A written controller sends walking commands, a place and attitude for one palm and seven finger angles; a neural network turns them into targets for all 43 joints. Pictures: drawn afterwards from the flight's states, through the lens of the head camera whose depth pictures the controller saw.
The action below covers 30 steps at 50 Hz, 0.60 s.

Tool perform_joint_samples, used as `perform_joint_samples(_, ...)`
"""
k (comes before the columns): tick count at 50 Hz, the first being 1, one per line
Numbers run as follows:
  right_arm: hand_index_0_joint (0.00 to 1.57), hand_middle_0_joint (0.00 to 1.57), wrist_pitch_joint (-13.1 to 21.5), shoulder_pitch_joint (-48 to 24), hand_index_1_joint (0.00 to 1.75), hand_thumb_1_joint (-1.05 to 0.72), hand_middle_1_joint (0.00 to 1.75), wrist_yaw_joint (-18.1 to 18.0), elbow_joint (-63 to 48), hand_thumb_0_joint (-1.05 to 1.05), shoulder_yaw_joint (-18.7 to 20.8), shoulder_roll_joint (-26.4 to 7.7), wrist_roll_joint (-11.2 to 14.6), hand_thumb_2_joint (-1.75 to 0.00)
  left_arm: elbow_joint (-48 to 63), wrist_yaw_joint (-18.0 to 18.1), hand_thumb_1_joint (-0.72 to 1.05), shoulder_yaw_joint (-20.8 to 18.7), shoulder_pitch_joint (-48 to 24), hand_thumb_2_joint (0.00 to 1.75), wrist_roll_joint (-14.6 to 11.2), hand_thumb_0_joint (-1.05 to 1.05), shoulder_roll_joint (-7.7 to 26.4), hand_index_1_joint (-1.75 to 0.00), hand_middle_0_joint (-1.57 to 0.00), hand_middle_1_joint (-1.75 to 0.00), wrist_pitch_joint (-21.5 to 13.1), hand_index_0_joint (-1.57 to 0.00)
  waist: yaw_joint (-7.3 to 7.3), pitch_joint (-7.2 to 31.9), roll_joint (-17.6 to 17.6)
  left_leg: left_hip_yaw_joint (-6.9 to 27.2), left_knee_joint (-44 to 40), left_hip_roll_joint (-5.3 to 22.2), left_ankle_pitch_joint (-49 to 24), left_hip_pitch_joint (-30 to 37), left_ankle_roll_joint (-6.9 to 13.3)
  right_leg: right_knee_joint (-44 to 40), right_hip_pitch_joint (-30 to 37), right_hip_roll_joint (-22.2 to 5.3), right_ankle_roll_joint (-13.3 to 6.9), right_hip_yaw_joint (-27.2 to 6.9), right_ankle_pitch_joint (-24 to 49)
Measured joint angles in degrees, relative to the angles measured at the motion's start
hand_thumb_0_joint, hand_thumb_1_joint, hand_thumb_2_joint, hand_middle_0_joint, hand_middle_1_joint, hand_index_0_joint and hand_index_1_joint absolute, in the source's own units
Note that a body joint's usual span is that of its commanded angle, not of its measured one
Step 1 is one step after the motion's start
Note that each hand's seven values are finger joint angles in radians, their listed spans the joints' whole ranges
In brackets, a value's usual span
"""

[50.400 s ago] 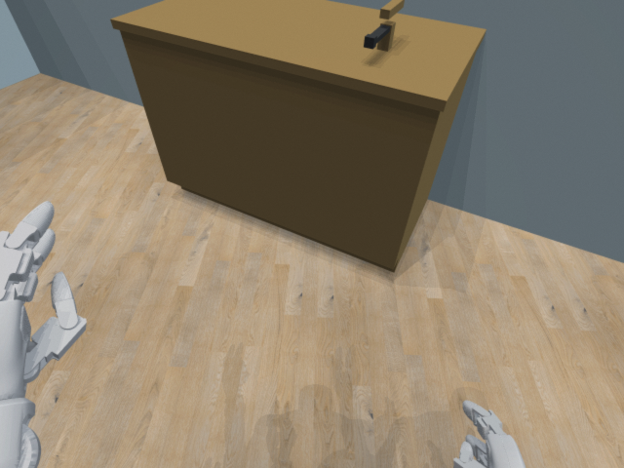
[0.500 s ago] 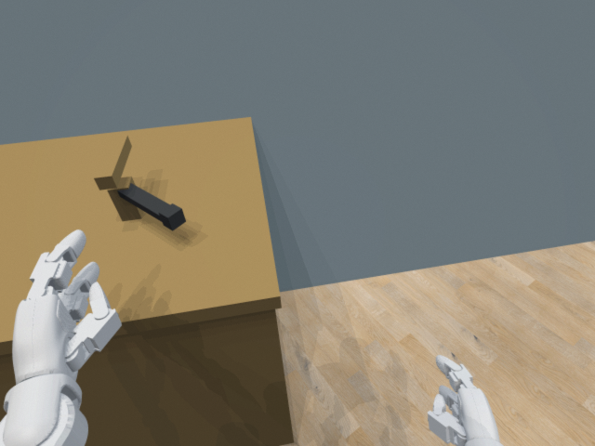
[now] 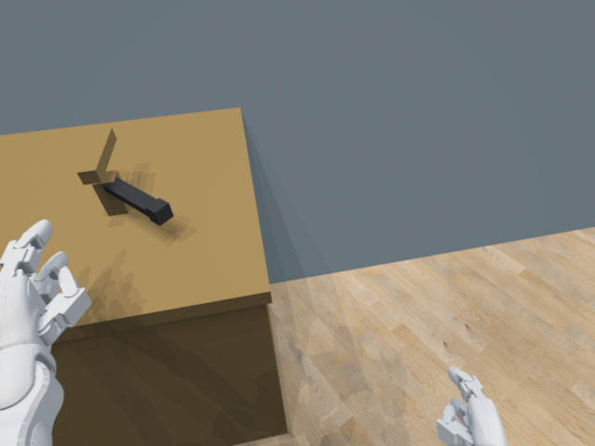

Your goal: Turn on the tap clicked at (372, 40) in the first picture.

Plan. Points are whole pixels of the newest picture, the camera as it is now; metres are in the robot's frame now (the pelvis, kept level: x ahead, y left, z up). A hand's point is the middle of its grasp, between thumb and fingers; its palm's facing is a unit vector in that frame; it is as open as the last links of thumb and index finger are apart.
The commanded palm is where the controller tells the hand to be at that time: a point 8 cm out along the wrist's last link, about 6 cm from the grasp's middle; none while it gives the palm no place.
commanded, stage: reach beside the lever's end, fingers flat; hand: left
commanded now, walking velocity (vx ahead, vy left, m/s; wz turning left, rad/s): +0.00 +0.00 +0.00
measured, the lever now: (159, 211) +0.41 +0.28 +0.10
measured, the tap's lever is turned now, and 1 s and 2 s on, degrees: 44 44 44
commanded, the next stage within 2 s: push the lever round in 1.84 s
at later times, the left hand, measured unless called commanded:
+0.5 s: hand (68, 278) +0.25 +0.33 +0.13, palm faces +0.55 -0.83 -0.10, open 7.6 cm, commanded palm +0.21 +0.36 +0.13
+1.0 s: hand (44, 270) +0.27 +0.38 +0.12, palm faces +0.59 -0.80 -0.08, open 7.7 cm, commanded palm +0.23 +0.41 +0.12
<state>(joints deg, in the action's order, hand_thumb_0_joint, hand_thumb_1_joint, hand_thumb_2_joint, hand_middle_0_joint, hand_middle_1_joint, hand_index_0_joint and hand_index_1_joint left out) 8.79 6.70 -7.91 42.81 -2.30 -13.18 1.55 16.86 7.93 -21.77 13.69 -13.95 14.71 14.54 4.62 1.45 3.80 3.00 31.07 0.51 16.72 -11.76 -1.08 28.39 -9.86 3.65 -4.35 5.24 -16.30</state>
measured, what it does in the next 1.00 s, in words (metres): stands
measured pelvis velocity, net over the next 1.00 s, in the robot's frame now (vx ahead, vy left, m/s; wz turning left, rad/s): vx -0.01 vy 0.02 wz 0.00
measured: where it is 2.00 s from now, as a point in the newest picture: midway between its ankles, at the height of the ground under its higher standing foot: outside the picture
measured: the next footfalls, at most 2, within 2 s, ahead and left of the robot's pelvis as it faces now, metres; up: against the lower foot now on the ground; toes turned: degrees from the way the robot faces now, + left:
none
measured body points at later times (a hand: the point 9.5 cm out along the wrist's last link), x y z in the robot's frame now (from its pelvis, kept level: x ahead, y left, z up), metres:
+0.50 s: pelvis +0.00 +0.03 +0.00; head +0.00 +0.01 +0.45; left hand +0.22 +0.37 +0.14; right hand +0.20 -0.19 -0.08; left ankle +0.00 +0.13 -0.73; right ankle +0.00 -0.06 -0.73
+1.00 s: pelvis -0.01 +0.02 +0.00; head -0.01 +0.02 +0.45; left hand +0.23 +0.42 +0.12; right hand +0.16 -0.22 -0.10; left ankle +0.00 +0.13 -0.73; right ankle +0.00 -0.06 -0.73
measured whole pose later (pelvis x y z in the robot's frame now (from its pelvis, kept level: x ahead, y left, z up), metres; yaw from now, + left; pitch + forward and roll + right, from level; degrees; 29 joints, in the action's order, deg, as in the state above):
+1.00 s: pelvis -0.01 +0.02 +0.00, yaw +0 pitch +1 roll -1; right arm 7.7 10.0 -9.0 42.2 -1.9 -14.6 2.0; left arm -18.1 -0.7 -31.9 -6.5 -12.5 23.9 2.7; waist 3.0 1.2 1.7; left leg 2.2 33.8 -0.9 16.5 -18.2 0.6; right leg 31.4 -16.4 2.2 -3.0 4.7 -16.1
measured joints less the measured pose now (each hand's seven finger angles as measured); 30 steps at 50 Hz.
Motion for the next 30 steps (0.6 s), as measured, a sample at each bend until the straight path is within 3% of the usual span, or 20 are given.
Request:
perform_joint_samples(6,0.21,0.20,-0.1,1.0,0.30,-0.91,0.30,0.1,-0.6,0.02,0.4,-0.1,0.3,-0.90,-2.7,-1.5,0.89,-2.0,-0.5,0.90,-0.9,0.02,1.2,-0.30,-0.20,-0.30,-0.8,-0.20,-0.43,0.6,-0.6,-1.2,-0.5,-0.5,0.2,-0.4,0.7,0.6,-1.1,-0.5,0.5,-1.2,-0.3)
perform_joint_samples(14,0.21,0.20,0.5,2.4,0.30,-0.91,0.30,0.1,-1.7,0.02,0.5,-0.4,0.3,-0.90,-3.6,-2.2,0.89,-2.3,0.6,0.90,-0.8,0.02,0.3,-0.29,-0.19,-0.28,-3.5,-0.20,-0.19,0.8,-0.9,-1.8,-0.3,-1.4,0.6,-0.3,1.6,1.3,-1.4,-1.4,1.3,-1.8,-0.9)
perform_joint_samples(23,0.21,0.20,0.4,1.2,0.30,-0.91,0.30,-0.6,-1.4,0.02,-0.2,0.3,0.0,-0.90,-9.4,-2.1,0.90,-2.5,-5.9,0.90,0.9,0.02,1.1,-0.27,-0.18,-0.26,-4.7,-0.19,-0.10,-0.7,-1.5,-1.3,0.0,-1.9,0.1,-1.3,2.0,1.0,-1.9,-1.9,1.7,-1.2,-0.3)
perform_joint_samples(30,0.21,0.20,-0.2,1.3,0.30,-0.91,0.30,-0.6,-1.5,0.01,-0.5,0.7,0.0,-0.90,-14.4,-3.9,0.89,-3.3,-9.2,0.90,0.5,0.02,2.7,-0.25,-0.18,-0.25,-5.8,-0.18,-0.58,0.2,-1.3,-1.7,-0.6,-1.9,-0.4,-1.8,2.2,0.5,-2.5,-2.0,1.9,-1.6,0.2)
